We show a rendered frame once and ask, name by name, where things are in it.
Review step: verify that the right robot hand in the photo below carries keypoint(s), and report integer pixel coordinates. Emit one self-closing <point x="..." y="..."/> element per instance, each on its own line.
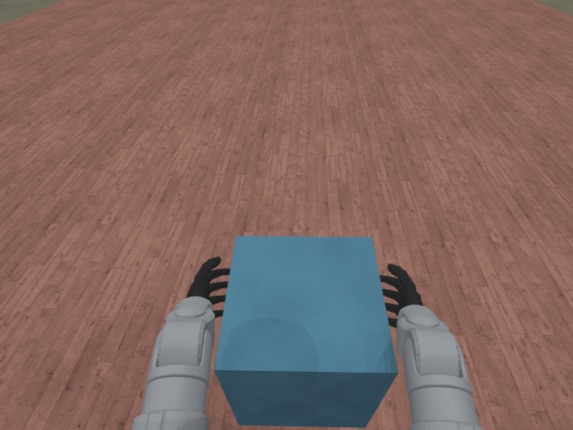
<point x="407" y="294"/>

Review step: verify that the carton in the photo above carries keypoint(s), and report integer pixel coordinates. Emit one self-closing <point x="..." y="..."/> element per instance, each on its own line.
<point x="304" y="338"/>

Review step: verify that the robot left forearm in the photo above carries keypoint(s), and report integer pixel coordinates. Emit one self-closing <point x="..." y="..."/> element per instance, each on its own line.
<point x="179" y="374"/>

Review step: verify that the left robot hand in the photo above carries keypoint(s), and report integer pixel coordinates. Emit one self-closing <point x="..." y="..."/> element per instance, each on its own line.
<point x="202" y="287"/>

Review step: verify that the robot right forearm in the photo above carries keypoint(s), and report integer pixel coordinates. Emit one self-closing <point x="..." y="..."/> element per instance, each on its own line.
<point x="437" y="383"/>

